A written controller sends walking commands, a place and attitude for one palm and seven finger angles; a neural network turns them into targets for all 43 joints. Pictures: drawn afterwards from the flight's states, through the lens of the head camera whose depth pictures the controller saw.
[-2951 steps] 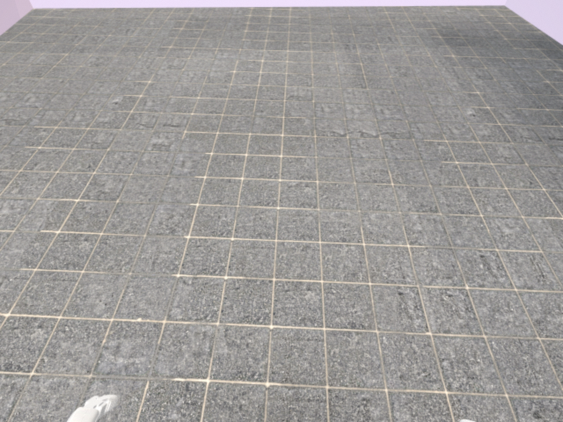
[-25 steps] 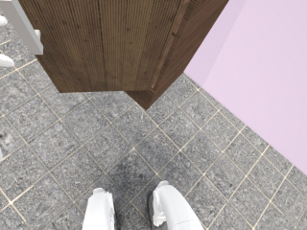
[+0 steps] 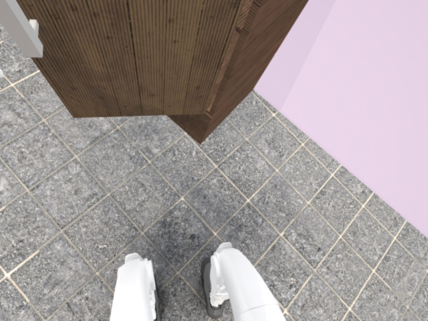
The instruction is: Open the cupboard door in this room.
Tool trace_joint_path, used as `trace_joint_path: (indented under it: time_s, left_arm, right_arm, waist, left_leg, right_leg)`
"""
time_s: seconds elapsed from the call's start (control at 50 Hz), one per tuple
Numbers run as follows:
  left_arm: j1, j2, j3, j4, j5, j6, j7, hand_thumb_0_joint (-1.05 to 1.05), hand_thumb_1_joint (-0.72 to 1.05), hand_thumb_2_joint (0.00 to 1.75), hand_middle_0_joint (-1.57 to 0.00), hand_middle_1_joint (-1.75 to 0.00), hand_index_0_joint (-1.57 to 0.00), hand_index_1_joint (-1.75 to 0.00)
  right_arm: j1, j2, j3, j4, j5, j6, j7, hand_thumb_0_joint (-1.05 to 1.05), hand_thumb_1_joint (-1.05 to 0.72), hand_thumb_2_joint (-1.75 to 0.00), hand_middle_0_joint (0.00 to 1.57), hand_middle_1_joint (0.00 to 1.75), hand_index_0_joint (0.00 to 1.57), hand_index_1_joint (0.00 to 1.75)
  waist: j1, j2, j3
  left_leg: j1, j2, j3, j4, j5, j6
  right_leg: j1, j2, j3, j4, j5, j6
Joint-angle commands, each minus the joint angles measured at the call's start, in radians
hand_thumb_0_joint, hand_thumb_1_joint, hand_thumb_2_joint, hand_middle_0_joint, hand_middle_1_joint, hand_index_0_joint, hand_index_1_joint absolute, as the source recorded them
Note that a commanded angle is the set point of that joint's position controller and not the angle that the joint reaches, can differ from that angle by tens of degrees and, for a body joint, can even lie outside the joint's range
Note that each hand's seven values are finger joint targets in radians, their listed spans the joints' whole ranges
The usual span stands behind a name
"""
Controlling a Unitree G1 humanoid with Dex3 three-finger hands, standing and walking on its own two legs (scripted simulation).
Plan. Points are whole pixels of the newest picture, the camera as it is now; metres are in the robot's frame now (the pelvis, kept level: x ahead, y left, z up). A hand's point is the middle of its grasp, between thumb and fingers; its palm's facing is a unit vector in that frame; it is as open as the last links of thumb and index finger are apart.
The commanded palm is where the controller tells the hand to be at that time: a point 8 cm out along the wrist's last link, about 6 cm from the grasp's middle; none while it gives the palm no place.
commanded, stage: slide the fingers in behind the handle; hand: left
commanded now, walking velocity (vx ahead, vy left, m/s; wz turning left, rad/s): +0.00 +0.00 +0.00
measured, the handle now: (11, 1) +0.60 +0.24 +0.07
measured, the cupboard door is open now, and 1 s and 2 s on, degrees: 48 46 46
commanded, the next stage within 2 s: close the thumb around the handle in 1.42 s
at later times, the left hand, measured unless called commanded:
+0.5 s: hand out of the picture +0.56 +0.26 +0.07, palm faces +0.00 -1.00 -0.01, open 14.0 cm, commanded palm +0.55 +0.27 +0.07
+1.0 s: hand (24, 24) +0.56 +0.22 +0.07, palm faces +0.01 -1.00 -0.01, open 13.9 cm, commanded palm +0.55 +0.25 +0.07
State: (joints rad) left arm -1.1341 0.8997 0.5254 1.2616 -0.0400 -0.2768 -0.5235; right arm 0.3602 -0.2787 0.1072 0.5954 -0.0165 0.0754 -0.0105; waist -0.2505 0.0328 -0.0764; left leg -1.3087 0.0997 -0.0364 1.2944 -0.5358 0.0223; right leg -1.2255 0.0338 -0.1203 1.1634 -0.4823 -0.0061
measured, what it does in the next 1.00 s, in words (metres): stands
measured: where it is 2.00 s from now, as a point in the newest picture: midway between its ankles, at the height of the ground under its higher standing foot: (182, 304)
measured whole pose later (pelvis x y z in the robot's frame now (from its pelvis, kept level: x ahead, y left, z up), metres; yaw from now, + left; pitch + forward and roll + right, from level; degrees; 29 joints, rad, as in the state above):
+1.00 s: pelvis +0.01 +0.00 +0.01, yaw +1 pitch +30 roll -6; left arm -1.07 0.68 0.46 1.21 -0.05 -0.34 -0.34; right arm 0.38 -0.26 0.07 0.62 -0.04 0.07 0.02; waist -0.24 0.04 -0.09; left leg -1.24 0.09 -0.02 1.24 -0.54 0.02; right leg -1.17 0.03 -0.10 1.14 -0.49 -0.01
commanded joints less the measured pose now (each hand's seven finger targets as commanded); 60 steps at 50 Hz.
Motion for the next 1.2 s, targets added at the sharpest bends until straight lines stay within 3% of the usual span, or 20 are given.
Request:
trace_joint_path:
  time_s: [0.0, 0.06, 0.2, 0.24, 0.3, 0.36, 0.42, 0.48, 0.54, 0.62, 0.64, 0.7, 0.76, 0.78, 0.82, 0.9, 1.0, 1.08, 1.12, 1.18]
  left_arm:
    - [-0.419, 0.233, -0.008, -0.222, -0.009, -0.053, 0.027, 0.0, -0.5, 0.3, -0.3, -1.2, -0.3, -1.2]
    - [-0.423, 0.272, 0.037, -0.263, -0.012, -0.072, 0.05, 0.0, -0.5, 0.3, -0.3, -1.2, -0.3, -1.2]
    - [-0.414, 0.179, -0.017, -0.278, -0.003, -0.068, 0.071, 0.0, -0.5, 0.3, -0.3, -1.2, -0.3, -1.2]
    - [-0.408, 0.152, -0.03, -0.255, -0.006, -0.062, 0.076, 0.0, -0.5, 0.3, -0.3, -1.2, -0.3, -1.2]
    - [-0.424, 0.085, -0.07, -0.278, -0.011, -0.072, 0.082, 0.0, -0.5, 0.3, -0.3, -1.2, -0.3, -1.2]
    - [-0.423, 0.071, -0.068, -0.265, -0.021, -0.081, 0.093, 0.0, -0.5, 0.3, -0.3, -1.2, -0.3, -1.2]
    - [-0.404, 0.039, -0.07, -0.263, -0.025, -0.085, 0.107, 0.0, -0.5, 0.3, -0.3, -1.2, -0.3, -1.2]
    - [-0.418, 0.057, -0.057, -0.252, -0.017, -0.092, 0.131, 0.0, -0.5, 0.3, -0.3, -1.2, -0.3, -1.2]
    - [-0.392, 0.075, -0.039, -0.289, -0.006, -0.11, 0.155, 0.0, -0.5, 0.3, -0.3, -1.2, -0.3, -1.2]
    - [-0.367, -0.002, -0.082, -0.298, -0.006, -0.123, 0.162, 0.0, -0.5, 0.3, -0.3, -1.2, -0.3, -1.2]
    - [-0.361, 0.009, -0.069, -0.272, -0.012, -0.118, 0.163, 0.0, -0.5, 0.3, -0.3, -1.2, -0.3, -1.2]
    - [-0.38, 0.04, -0.034, -0.244, -0.024, -0.108, 0.171, 0.0, -0.5, 0.3, -0.3, -1.2, -0.3, -1.2]
    - [-0.357, 0.072, -0.012, -0.277, -0.011, -0.126, 0.184, 0.0, -0.5, 0.3, -0.3, -1.2, -0.3, -1.2]
    - [-0.357, 0.059, -0.03, -0.285, -0.001, -0.133, 0.186, 0.0, -0.5, 0.3, -0.3, -1.2, -0.3, -1.2]
    - [-0.34, 0.012, -0.061, -0.255, 0.0, -0.13, 0.188, 0.0, -0.5, 0.3, -0.3, -1.2, -0.3, -1.2]
    - [-0.367, 0.025, -0.042, -0.268, -0.021, -0.131, 0.177, 0.0, -0.5, 0.3, -0.3, -1.2, -0.3, -1.2]
    - [-0.372, -0.009, -0.065, -0.275, -0.016, -0.135, 0.192, 0.0, -0.5, 0.3, -0.3, -1.2, -0.3, -1.2]
    - [-0.401, 0.041, -0.033, -0.295, -0.007, -0.143, 0.211, 0.0, -0.5, 0.3, -0.3, -1.2, -0.3, -1.2]
    - [-0.373, 0.008, -0.053, -0.302, -0.004, -0.146, 0.21, 0.0, -0.5, 0.3, -0.3, -1.2, -0.3, -1.2]
    - [-0.368, 0.033, -0.036, -0.276, -0.014, -0.142, 0.203, 0.0, -0.5, 0.3, -0.3, -1.2, -0.3, -1.2]
  right_arm:
    - [0.253, -0.221, -0.083, -0.004, -0.006, -0.011, -0.013, 0.0, -0.9, -0.9, 0.2, 0.3, 0.2, 0.3]
    - [0.259, -0.222, -0.085, -0.006, -0.01, -0.012, -0.01, 0.0, -0.9, -0.9, 0.2, 0.3, 0.2, 0.3]
    - [0.267, -0.217, -0.094, 0.007, -0.014, -0.012, 0.003, 0.0, -0.9, -0.9, 0.2, 0.3, 0.2, 0.3]
    - [0.267, -0.215, -0.095, 0.016, -0.014, -0.014, 0.002, 0.0, -0.9, -0.9, 0.2, 0.3, 0.2, 0.3]
    - [0.269, -0.211, -0.101, 0.023, -0.017, -0.017, 0.006, 0.0, -0.9, -0.9, 0.2, 0.3, 0.2, 0.3]
    - [0.278, -0.209, -0.102, 0.033, -0.02, -0.022, 0.008, 0.0, -0.9, -0.9, 0.2, 0.3, 0.2, 0.3]
    - [0.277, -0.205, -0.106, 0.031, -0.021, -0.02, 0.011, 0.0, -0.9, -0.9, 0.2, 0.3, 0.2, 0.3]
    - [0.278, -0.205, -0.102, 0.034, -0.024, -0.018, 0.014, 0.0, -0.9, -0.9, 0.2, 0.3, 0.2, 0.3]
    - [0.275, -0.201, -0.106, 0.023, -0.026, -0.017, 0.018, 0.0, -0.9, -0.9, 0.2, 0.3, 0.2, 0.3]
    - [0.269, -0.193, -0.111, 0.019, -0.027, -0.012, 0.03, 0.0, -0.9, -0.9, 0.2, 0.3, 0.2, 0.3]
    - [0.266, -0.196, -0.11, 0.02, -0.025, -0.01, 0.028, 0.0, -0.9, -0.9, 0.2, 0.3, 0.2, 0.3]
    - [0.268, -0.199, -0.107, 0.018, -0.022, -0.009, 0.021, 0.0, -0.9, -0.9, 0.2, 0.3, 0.2, 0.3]
    - [0.269, -0.191, -0.107, 0.007, -0.023, -0.013, 0.024, 0.0, -0.9, -0.9, 0.2, 0.3, 0.2, 0.3]
    - [0.267, -0.189, -0.106, 0.008, -0.024, -0.011, 0.027, 0.0, -0.9, -0.9, 0.2, 0.3, 0.2, 0.3]
    - [0.261, -0.184, -0.107, 0.011, -0.024, -0.009, 0.028, 0.0, -0.9, -0.9, 0.2, 0.3, 0.2, 0.3]
    - [0.261, -0.189, -0.112, 0.013, -0.02, -0.01, 0.023, 0.0, -0.9, -0.9, 0.2, 0.3, 0.2, 0.3]
    - [0.26, -0.183, -0.112, 0.019, -0.021, -0.013, 0.026, 0.0, -0.9, -0.9, 0.2, 0.3, 0.2, 0.3]
    - [0.264, -0.187, -0.11, 0.017, -0.023, -0.014, 0.024, 0.0, -0.9, -0.9, 0.2, 0.3, 0.2, 0.3]
    - [0.259, -0.181, -0.113, 0.017, -0.023, -0.015, 0.027, 0.0, -0.9, -0.9, 0.2, 0.3, 0.2, 0.3]
    - [0.256, -0.186, -0.11, 0.018, -0.02, -0.013, 0.025, 0.0, -0.9, -0.9, 0.2, 0.3, 0.2, 0.3]
  waist:
    - [-0.028, 0.309, -0.592]
    - [-0.01, 0.323, -0.636]
    - [-0.018, 0.322, -0.629]
    - [-0.029, 0.292, -0.592]
    - [-0.03, 0.342, -0.593]
    - [-0.039, 0.299, -0.58]
    - [-0.029, 0.303, -0.586]
    - [-0.03, 0.302, -0.562]
    - [-0.012, 0.302, -0.605]
    - [-0.014, 0.301, -0.597]
    - [-0.017, 0.257, -0.575]
    - [-0.018, 0.231, -0.581]
    - [0.004, 0.246, -0.619]
    - [0.002, 0.262, -0.627]
    - [-0.013, 0.218, -0.578]
    - [-0.008, 0.228, -0.624]
    - [-0.009, 0.249, -0.614]
    - [-0.006, 0.232, -0.644]
    - [-0.001, 0.256, -0.65]
    - [-0.006, 0.21, -0.619]
  left_leg:
    - [0.603, -0.026, -0.077, -0.121, 0.494, 0.017]
    - [0.626, -0.026, -0.084, -0.124, 0.523, 0.011]
    - [0.666, -0.026, -0.089, -0.142, 0.529, 0.005]
    - [0.647, -0.025, -0.089, -0.149, 0.5, 0.008]
    - [0.719, -0.024, -0.103, -0.163, 0.526, -0.004]
    - [0.707, -0.025, -0.104, -0.163, 0.521, 0.001]
    - [0.718, -0.028, -0.103, -0.169, 0.546, -0.004]
    - [0.703, -0.028, -0.098, -0.169, 0.539, -0.004]
    - [0.7, -0.031, -0.087, -0.166, 0.574, -0.001]
    - [0.73, -0.031, -0.089, -0.169, 0.586, -0.006]
    - [0.689, -0.033, -0.083, -0.172, 0.552, -0.001]
    - [0.642, -0.038, -0.072, -0.167, 0.531, 0.006]
    - [0.619, -0.045, -0.055, -0.154, 0.552, 0.01]
    - [0.637, -0.042, -0.058, -0.154, 0.57, 0.007]
    - [0.6, -0.043, -0.05, -0.153, 0.525, 0.013]
    - [0.596, -0.047, -0.046, -0.148, 0.53, 0.012]
    - [0.622, -0.045, -0.049, -0.147, 0.544, 0.009]
    - [0.596, -0.047, -0.046, -0.14, 0.536, 0.013]
    - [0.623, -0.047, -0.044, -0.144, 0.556, 0.011]
    - [0.569, -0.048, -0.035, -0.141, 0.521, 0.017]
  right_leg:
    - [0.126, 0.036, 0.047, -0.116, 0.263, -0.012]
    - [0.143, 0.036, 0.045, -0.106, 0.275, -0.018]
    - [0.133, 0.036, 0.04, -0.125, 0.269, -0.017]
    - [0.129, 0.037, 0.04, -0.136, 0.257, -0.015]
    - [0.079, 0.035, 0.031, -0.139, 0.242, -0.02]
    - [0.091, 0.038, 0.032, -0.144, 0.251, -0.021]
    - [0.1, 0.036, 0.03, -0.147, 0.26, -0.022]
    - [0.097, 0.035, 0.031, -0.144, 0.259, -0.023]
    - [0.153, 0.033, 0.04, -0.142, 0.297, -0.023]
    - [0.14, 0.036, 0.037, -0.147, 0.295, -0.022]
    - [0.166, 0.037, 0.037, -0.15, 0.296, -0.021]
    - [0.195, 0.036, 0.044, -0.145, 0.31, -0.017]
    - [0.251, 0.034, 0.058, -0.131, 0.364, -0.02]
    - [0.241, 0.033, 0.056, -0.128, 0.369, -0.019]
    - [0.237, 0.034, 0.059, -0.14, 0.349, -0.015]
    - [0.268, 0.034, 0.067, -0.133, 0.376, -0.015]
    - [0.235, 0.032, 0.062, -0.13, 0.366, -0.015]
    - [0.276, 0.03, 0.071, -0.123, 0.385, -0.015]
    - [0.27, 0.03, 0.069, -0.127, 0.393, -0.016]
    - [0.303, 0.032, 0.078, -0.132, 0.401, -0.013]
